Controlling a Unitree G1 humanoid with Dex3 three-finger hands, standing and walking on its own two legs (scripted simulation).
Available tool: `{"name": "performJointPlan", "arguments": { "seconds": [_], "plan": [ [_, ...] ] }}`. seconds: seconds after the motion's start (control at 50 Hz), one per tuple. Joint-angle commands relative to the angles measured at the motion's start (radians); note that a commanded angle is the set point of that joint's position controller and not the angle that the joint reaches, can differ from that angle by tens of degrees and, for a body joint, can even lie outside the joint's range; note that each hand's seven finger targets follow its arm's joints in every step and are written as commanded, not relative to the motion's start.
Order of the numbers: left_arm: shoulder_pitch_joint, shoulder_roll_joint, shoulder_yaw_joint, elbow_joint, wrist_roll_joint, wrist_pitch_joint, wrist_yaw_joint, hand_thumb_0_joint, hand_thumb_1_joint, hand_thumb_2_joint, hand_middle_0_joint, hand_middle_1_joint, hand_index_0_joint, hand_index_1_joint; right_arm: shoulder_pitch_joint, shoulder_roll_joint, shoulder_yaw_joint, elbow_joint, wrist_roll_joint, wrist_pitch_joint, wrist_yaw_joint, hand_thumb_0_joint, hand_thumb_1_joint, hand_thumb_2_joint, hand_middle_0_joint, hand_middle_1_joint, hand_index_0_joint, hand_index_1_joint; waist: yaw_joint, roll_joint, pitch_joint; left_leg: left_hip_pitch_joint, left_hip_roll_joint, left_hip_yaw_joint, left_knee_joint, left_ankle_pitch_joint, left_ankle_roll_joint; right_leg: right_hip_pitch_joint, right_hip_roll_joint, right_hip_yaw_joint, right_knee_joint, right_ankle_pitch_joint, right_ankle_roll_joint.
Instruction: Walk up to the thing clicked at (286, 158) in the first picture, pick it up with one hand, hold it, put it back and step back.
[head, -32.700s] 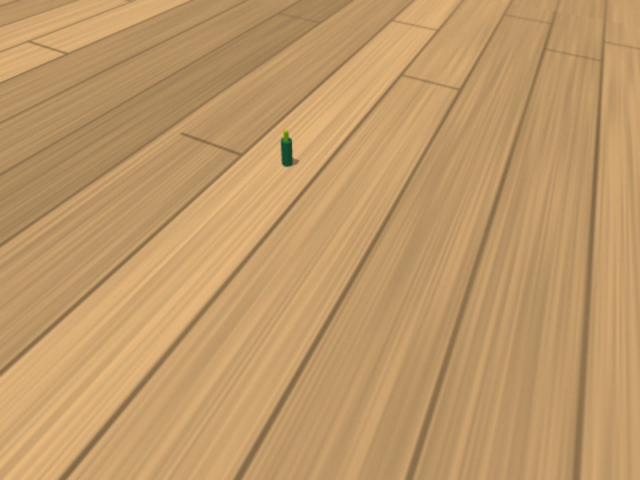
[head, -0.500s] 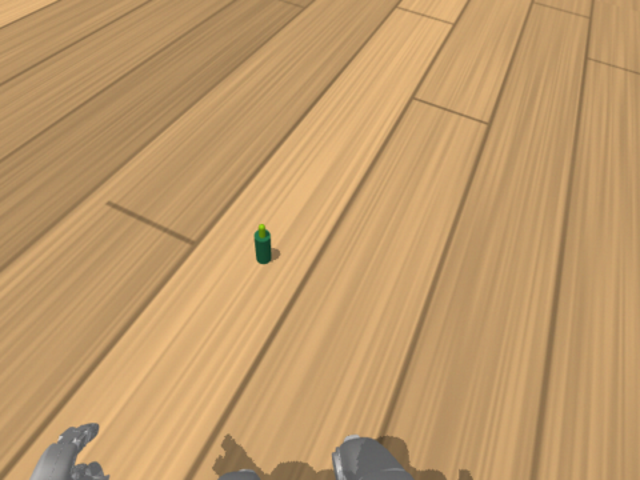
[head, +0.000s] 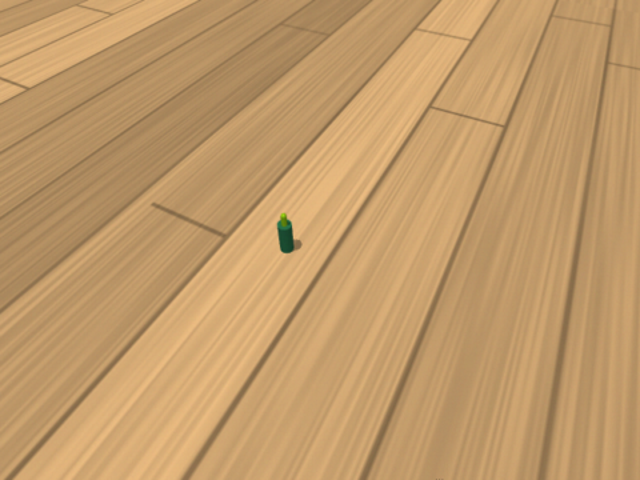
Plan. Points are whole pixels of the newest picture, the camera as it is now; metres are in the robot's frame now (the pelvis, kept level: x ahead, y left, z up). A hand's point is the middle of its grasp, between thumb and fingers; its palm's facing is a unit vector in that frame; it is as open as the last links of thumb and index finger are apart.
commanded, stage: step back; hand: left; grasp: from the side
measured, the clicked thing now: (285, 231) +1.05 +0.17 -0.66
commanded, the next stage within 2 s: stand in 0.92 s
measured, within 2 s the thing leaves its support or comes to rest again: neither
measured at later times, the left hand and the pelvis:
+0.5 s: hand out of the picture +0.04 +0.26 -0.14, palm faces +0.07 -0.93 -0.37, open 7.4 cm; pelvis -0.01 +0.00 +0.01, yaw +3 degrees
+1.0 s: hand out of the picture +0.12 +0.27 -0.13, palm faces +0.03 -0.93 -0.35, open 7.4 cm; pelvis +0.02 +0.01 +0.02, yaw +2 degrees
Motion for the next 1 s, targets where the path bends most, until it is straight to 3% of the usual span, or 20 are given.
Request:
{"name": "performJointPlan", "arguments": {
  "seconds": [0.0, 0.02, 0.04, 0.06, 0.1, 0.18, 0.24, 0.26, 0.28, 0.3, 0.32, 0.42, 0.48, 0.5, 0.52, 0.54, 0.58, 0.64, 0.72, 0.98],
  "plan": [
    [-0.075, 0.271, 0.063, -0.075, -0.016, -0.026, 0.009, 0.000, 0.900, 0.900, -0.200, -0.300, -0.200, -0.300, 0.012, -0.144, -0.050, -0.035, -0.004, -0.059, 0.001, 0.000, -0.900, -0.900, 0.200, 0.300, 0.200, 0.300, -0.028, -0.171, -0.080, 0.214, 0.014, 0.051, -0.506, 0.111, 0.033, -0.011, -0.181, 0.229, -0.200, -0.118, -0.132],
    [-0.036, 0.211, 0.043, -0.065, -0.018, -0.022, 0.008, 0.000, 0.900, 0.900, -0.200, -0.300, -0.200, -0.300, 0.037, -0.161, -0.062, -0.011, -0.012, -0.068, -0.002, 0.000, -0.900, -0.900, 0.200, 0.300, 0.200, 0.300, -0.028, -0.052, -0.099, 0.349, 0.053, -0.064, -0.536, 0.113, 0.054, -0.123, -0.125, 0.167, -0.079, -0.116, -0.090],
    [-0.040, 0.138, 0.022, -0.070, -0.036, -0.025, 0.002, 0.000, 0.900, 0.900, -0.200, -0.300, -0.200, -0.300, 0.022, -0.233, -0.073, -0.021, -0.021, -0.075, -0.004, 0.000, -0.900, -0.900, 0.200, 0.300, 0.200, 0.300, -0.029, 0.179, -0.096, 0.364, 0.285, -0.462, -0.647, -0.144, 0.145, -0.294, 0.004, 0.048, 0.096, -0.158, -0.009],
    [-0.138, 0.238, 0.056, -0.054, -0.031, -0.027, 0.012, 0.000, 0.900, 0.900, -0.200, -0.300, -0.200, -0.300, -0.010, -0.313, -0.081, -0.031, -0.012, -0.075, 0.000, 0.000, -0.900, -0.900, 0.200, 0.300, 0.200, 0.300, -0.071, 0.132, -0.010, 0.081, 0.393, -0.568, -0.696, -0.326, 0.264, -0.204, -0.014, 0.072, 0.182, -0.241, -0.001],
    [-0.088, 0.216, 0.052, -0.024, -0.041, -0.033, -0.003, 0.000, 0.900, 0.900, -0.200, -0.300, -0.200, -0.300, -0.111, -0.225, -0.052, -0.042, -0.009, -0.089, 0.000, 0.000, -0.900, -0.900, 0.200, 0.300, 0.200, 0.300, -0.003, 0.050, 0.033, 0.048, 0.309, -0.387, -0.659, -0.184, 0.224, -0.132, -0.026, 0.097, 0.195, -0.130, -0.010],
    [-0.044, 0.198, 0.056, 0.035, -0.036, -0.047, -0.014, 0.000, 0.900, 0.900, -0.200, -0.300, -0.200, -0.300, -0.094, -0.205, -0.046, -0.024, -0.014, -0.079, 0.009, 0.000, -0.900, -0.900, 0.200, 0.300, 0.200, 0.300, -0.020, 0.139, -0.009, 0.013, 0.228, -0.235, -0.605, -0.091, 0.161, 0.039, 0.025, 0.004, -0.022, -0.098, 0.000],
    [-0.001, 0.178, 0.053, 0.068, -0.026, -0.060, 0.000, 0.000, 0.900, 0.900, -0.200, -0.300, -0.200, -0.300, -0.113, -0.163, -0.031, -0.025, 0.002, -0.056, 0.011, 0.000, -0.900, -0.900, 0.200, 0.300, 0.200, 0.300, 0.022, 0.097, -0.037, -0.049, 0.178, -0.134, -0.474, -0.013, 0.098, 0.229, 0.059, -0.014, -0.276, 0.025, -0.022],
    [0.000, 0.219, 0.061, 0.072, -0.018, -0.067, 0.007, 0.000, 0.900, 0.900, -0.200, -0.300, -0.200, -0.300, -0.098, -0.118, -0.020, -0.031, 0.010, -0.056, 0.010, 0.000, -0.900, -0.900, 0.200, 0.300, 0.200, 0.300, 0.025, -0.009, -0.052, -0.140, 0.119, -0.096, -0.373, 0.013, 0.055, 0.287, -0.026, 0.160, -0.309, -0.043, -0.051],
    [0.023, 0.281, 0.070, 0.080, -0.014, -0.071, 0.008, 0.000, 0.900, 0.900, -0.200, -0.300, -0.200, -0.300, -0.112, -0.109, -0.019, -0.034, 0.009, -0.052, 0.006, 0.000, -0.900, -0.900, 0.200, 0.300, 0.200, 0.300, 0.035, -0.131, -0.039, -0.180, 0.022, -0.041, -0.199, -0.043, 0.035, 0.222, -0.182, 0.415, -0.426, -0.310, -0.120],
    [-0.031, 0.315, 0.076, 0.061, -0.010, -0.077, 0.007, 0.000, 0.900, 0.900, -0.200, -0.300, -0.200, -0.300, -0.091, -0.137, -0.029, -0.017, 0.006, -0.053, 0.000, 0.000, -0.900, -0.900, 0.200, 0.300, 0.200, 0.300, 0.019, -0.154, -0.003, -0.127, 0.020, -0.039, -0.067, -0.062, 0.020, 0.105, -0.315, 0.534, -0.481, -0.385, -0.204],
    [-0.070, 0.297, 0.074, 0.041, -0.016, -0.082, 0.008, 0.000, 0.900, 0.900, -0.200, -0.300, -0.200, -0.300, -0.061, -0.154, -0.032, -0.006, 0.006, -0.058, 0.000, 0.000, -0.900, -0.900, 0.200, 0.300, 0.200, 0.300, 0.003, -0.093, 0.017, -0.118, 0.052, -0.066, -0.041, -0.037, 0.017, 0.090, -0.331, 0.517, -0.456, -0.284, -0.228],
    [-0.109, 0.260, 0.056, 0.053, -0.020, -0.090, 0.008, 0.000, 0.900, 0.900, -0.200, -0.300, -0.200, -0.300, -0.030, -0.118, -0.026, 0.029, 0.006, -0.072, 0.008, 0.000, -0.900, -0.900, 0.200, 0.300, 0.200, 0.300, -0.013, -0.172, -0.058, 0.019, 0.061, 0.009, -0.206, 0.050, 0.018, 0.104, -0.219, 0.245, -0.354, 0.149, -0.154],
    [-0.135, 0.221, 0.029, 0.047, -0.031, -0.071, 0.003, 0.000, 0.900, 0.900, -0.200, -0.300, -0.200, -0.300, 0.000, -0.111, -0.039, 0.062, -0.001, -0.079, 0.005, 0.000, -0.900, -0.900, 0.200, 0.300, 0.200, 0.300, -0.052, -0.118, -0.085, 0.223, 0.039, 0.037, -0.460, 0.280, 0.022, 0.019, -0.150, 0.129, -0.221, 0.279, -0.098],
    [-0.123, 0.184, 0.014, 0.042, -0.036, -0.067, 0.003, 0.000, 0.900, 0.900, -0.200, -0.300, -0.200, -0.300, -0.006, -0.133, -0.045, 0.061, -0.008, -0.083, -0.001, 0.000, -0.900, -0.900, 0.200, 0.300, 0.200, 0.300, -0.055, -0.057, -0.106, 0.288, 0.101, -0.048, -0.488, 0.342, 0.036, -0.029, -0.112, 0.091, -0.151, 0.297, -0.061],
    [-0.121, 0.149, 0.003, 0.044, -0.050, -0.061, 0.000, 0.000, 0.900, 0.900, -0.200, -0.300, -0.200, -0.300, -0.051, -0.179, -0.049, 0.045, -0.008, -0.089, -0.003, 0.000, -0.900, -0.900, 0.200, 0.300, 0.200, 0.300, -0.034, 0.067, -0.106, 0.238, 0.238, -0.252, -0.560, 0.275, 0.090, -0.055, -0.025, 0.040, -0.092, 0.131, -0.010],
    [-0.124, 0.179, 0.017, 0.066, -0.057, -0.056, 0.005, 0.000, 0.900, 0.900, -0.200, -0.300, -0.200, -0.300, -0.101, -0.213, -0.047, 0.041, 0.004, -0.086, 0.000, 0.000, -0.900, -0.900, 0.200, 0.300, 0.200, 0.300, -0.014, 0.076, -0.092, 0.126, 0.303, -0.284, -0.566, 0.195, 0.164, 0.038, 0.019, 0.003, -0.083, -0.060, -0.006],
    [-0.126, 0.169, 0.009, 0.083, -0.045, -0.065, 0.006, 0.000, 0.900, 0.900, -0.200, -0.300, -0.200, -0.300, -0.147, -0.184, -0.035, 0.045, 0.004, -0.082, 0.004, 0.000, -0.900, -0.900, 0.200, 0.300, 0.200, 0.300, -0.004, 0.061, -0.104, 0.132, 0.269, -0.205, -0.525, 0.321, 0.141, 0.103, 0.003, 0.024, -0.170, 0.000, -0.016],
    [-0.082, 0.214, 0.016, 0.120, -0.044, -0.084, 0.012, 0.000, 0.900, 0.900, -0.200, -0.300, -0.200, -0.300, -0.174, -0.141, -0.018, 0.049, 0.015, -0.078, -0.001, 0.000, -0.900, -0.900, 0.200, 0.300, 0.200, 0.300, 0.000, 0.049, -0.114, 0.102, 0.149, -0.056, -0.411, 0.492, 0.049, 0.216, -0.068, 0.104, -0.259, 0.311, -0.036],
    [-0.127, 0.219, 0.014, 0.120, -0.049, -0.080, 0.020, 0.000, 0.900, 0.900, -0.200, -0.300, -0.200, -0.300, -0.165, -0.141, -0.022, 0.080, 0.014, -0.075, -0.004, 0.000, -0.900, -0.900, 0.200, 0.300, 0.200, 0.300, -0.022, 0.008, -0.159, 0.180, 0.146, -0.030, -0.400, 0.589, 0.049, 0.224, -0.088, 0.095, -0.232, 0.456, -0.045],
    [-0.200, 0.175, -0.021, 0.173, -0.053, -0.061, 0.016, 0.000, 0.900, 0.900, -0.200, -0.300, -0.200, -0.300, -0.231, -0.135, 0.000, 0.126, 0.026, -0.073, -0.002, 0.000, -0.900, -0.900, 0.200, 0.300, 0.200, 0.300, -0.025, -0.004, -0.138, 0.267, 0.180, -0.057, -0.546, 0.662, 0.039, 0.253, -0.077, 0.081, -0.339, 0.417, -0.001]
  ]
}}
